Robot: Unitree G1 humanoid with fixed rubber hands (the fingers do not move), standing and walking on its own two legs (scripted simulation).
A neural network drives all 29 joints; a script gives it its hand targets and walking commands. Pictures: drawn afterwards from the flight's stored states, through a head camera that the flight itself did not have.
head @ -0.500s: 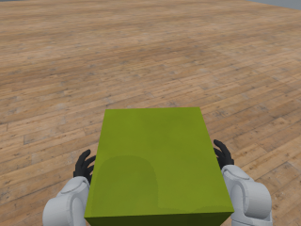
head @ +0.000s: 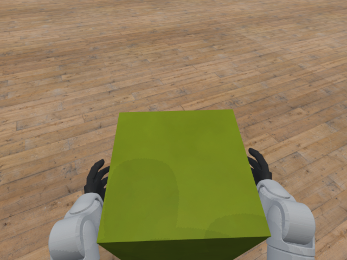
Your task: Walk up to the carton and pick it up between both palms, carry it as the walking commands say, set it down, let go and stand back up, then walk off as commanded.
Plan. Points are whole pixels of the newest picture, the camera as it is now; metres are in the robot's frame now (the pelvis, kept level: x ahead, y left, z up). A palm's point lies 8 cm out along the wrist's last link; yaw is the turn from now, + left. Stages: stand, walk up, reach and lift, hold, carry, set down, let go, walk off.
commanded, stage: carry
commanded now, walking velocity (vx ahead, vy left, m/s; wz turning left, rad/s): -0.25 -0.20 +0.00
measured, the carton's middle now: (178, 191) +0.26 +0.00 +0.04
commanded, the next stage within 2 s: none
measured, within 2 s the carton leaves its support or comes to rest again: neither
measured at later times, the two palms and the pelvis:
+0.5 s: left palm out of the picture +0.05 +0.00 +0.09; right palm out of the picture +0.03 -0.34 +0.08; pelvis -0.19 -0.14 +0.02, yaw -2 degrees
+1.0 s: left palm out of the picture -0.12 -0.01 +0.10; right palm out of the picture -0.09 -0.34 +0.08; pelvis -0.34 -0.18 +0.00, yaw +3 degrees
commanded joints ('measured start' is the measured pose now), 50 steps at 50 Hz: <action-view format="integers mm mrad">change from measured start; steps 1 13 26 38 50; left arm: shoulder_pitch -613 -435 -458 -676 -495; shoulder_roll -752 -643 -716 -760 -672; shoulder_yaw -859 -804 -737 -862 -716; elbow -185 -59 -154 -210 -17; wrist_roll -211 -186 -151 -230 -185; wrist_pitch -19 23 -48 -41 9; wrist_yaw -134 -125 -147 -158 -173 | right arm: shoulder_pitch -341 -259 -468 -438 -493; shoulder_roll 733 613 737 781 673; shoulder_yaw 704 672 841 727 769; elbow -118 -102 -211 -94 -150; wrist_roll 159 121 241 165 174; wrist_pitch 0 32 15 -19 38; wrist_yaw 153 118 148 142 106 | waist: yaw -4 4 21 18 -14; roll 142 344 -152 181 -237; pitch -135 -208 -232 -56 -147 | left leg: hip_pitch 152 105 -146 -82 100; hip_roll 450 341 33 185 -35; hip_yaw -425 -263 -83 -182 -61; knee -456 -447 355 -517 197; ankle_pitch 520 141 -25 -25 -46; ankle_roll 126 -8 -99 73 -27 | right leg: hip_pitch -134 252 317 260 41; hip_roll -27 8 -269 -78 -367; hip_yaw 243 31 320 55 342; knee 549 -121 -430 -38 -678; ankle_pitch -177 -180 -37 11 -507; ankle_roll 82 88 -84 79 46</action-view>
